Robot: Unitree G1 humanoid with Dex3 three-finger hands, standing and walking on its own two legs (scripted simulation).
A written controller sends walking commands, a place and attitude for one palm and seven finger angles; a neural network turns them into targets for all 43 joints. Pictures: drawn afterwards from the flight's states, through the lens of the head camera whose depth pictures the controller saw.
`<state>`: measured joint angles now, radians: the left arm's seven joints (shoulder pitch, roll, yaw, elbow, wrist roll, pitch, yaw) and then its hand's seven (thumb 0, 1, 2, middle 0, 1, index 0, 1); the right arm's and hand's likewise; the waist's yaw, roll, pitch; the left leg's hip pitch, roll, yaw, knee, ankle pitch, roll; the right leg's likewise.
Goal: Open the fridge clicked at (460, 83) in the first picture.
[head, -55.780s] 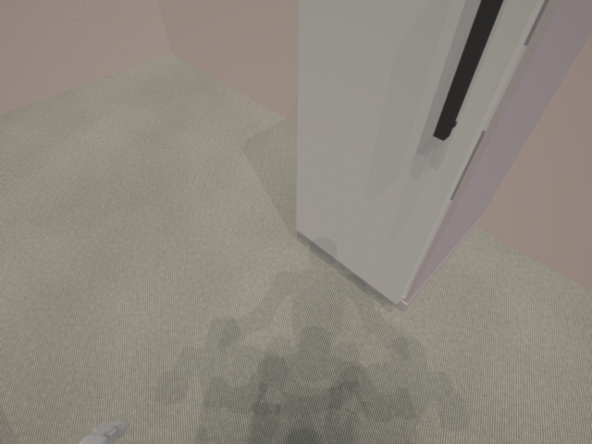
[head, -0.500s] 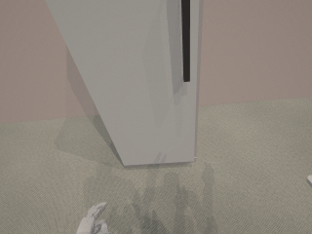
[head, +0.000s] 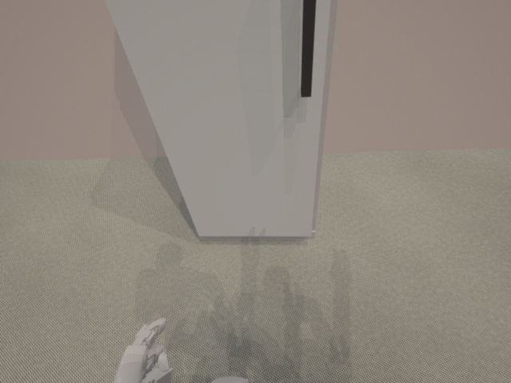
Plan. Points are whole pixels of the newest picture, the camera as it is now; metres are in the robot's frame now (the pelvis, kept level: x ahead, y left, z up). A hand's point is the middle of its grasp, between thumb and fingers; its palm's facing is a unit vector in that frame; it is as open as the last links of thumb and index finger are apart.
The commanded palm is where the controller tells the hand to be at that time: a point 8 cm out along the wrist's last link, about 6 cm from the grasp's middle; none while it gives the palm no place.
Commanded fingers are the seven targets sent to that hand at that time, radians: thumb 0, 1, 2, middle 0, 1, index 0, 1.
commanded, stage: stop stepping back and stand still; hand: right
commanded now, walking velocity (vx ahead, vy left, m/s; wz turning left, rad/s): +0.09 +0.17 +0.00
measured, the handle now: out of the picture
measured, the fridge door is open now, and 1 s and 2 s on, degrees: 0 0 0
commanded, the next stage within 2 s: let the arm hang, fingers relaxed in 0.06 s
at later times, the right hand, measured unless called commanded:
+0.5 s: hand out of the picture +0.11 -0.16 -0.16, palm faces +0.12 +0.99 -0.12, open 6.8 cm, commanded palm none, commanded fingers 0.00 -0.90 -0.90 0.20 0.30 0.20 0.30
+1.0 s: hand out of the picture +0.05 -0.19 -0.16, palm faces +0.08 +0.98 -0.19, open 7.3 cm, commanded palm none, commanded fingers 0.00 -0.90 -0.90 0.20 0.30 0.20 0.30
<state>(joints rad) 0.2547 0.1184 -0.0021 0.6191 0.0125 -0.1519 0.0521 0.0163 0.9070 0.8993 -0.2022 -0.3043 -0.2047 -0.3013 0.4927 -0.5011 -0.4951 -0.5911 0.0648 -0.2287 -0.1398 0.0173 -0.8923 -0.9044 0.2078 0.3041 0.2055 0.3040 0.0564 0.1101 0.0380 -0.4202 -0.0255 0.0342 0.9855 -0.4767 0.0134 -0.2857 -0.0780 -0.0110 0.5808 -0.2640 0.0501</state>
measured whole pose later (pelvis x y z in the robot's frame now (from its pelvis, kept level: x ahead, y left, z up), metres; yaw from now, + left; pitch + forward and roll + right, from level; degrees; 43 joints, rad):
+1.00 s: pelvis +0.05 -0.01 +0.02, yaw -2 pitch -1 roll +0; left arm 0.31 0.13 -0.01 1.10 0.01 0.00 0.04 0.02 0.93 0.90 -0.20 -0.30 -0.21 -0.30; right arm 0.26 -0.15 -0.01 1.10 0.00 0.01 -0.02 0.00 -0.92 -0.90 0.20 0.30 0.20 0.30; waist 0.00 -0.02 0.01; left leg -0.19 0.01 0.06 0.40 -0.19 0.01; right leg -0.12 0.00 -0.06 0.40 -0.26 -0.02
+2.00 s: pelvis +0.05 -0.01 +0.02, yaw -1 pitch -1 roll +0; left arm 0.35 0.10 0.00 1.14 0.01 -0.01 0.05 0.00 0.91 0.90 -0.20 -0.30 -0.20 -0.30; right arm 0.30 -0.10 -0.01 1.16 -0.01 0.00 -0.03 0.00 -0.92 -0.90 0.20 0.30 0.20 0.30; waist 0.01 -0.01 0.03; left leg -0.20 0.01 0.04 0.41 -0.19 0.01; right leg -0.12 0.00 -0.07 0.40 -0.26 -0.02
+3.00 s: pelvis +0.29 +0.05 +0.01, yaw +6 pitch +0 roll +2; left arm 0.14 0.15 0.02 0.99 0.01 -0.02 0.07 -0.03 0.95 0.90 -0.21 -0.30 -0.21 -0.30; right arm 0.23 -0.15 -0.06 1.00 -0.02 0.03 -0.04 0.00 -0.91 -0.90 0.20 0.30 0.20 0.30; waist -0.01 0.01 0.12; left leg -0.40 -0.01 -0.04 1.05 -0.50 -0.02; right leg -0.33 0.00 -0.11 0.51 -0.18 -0.09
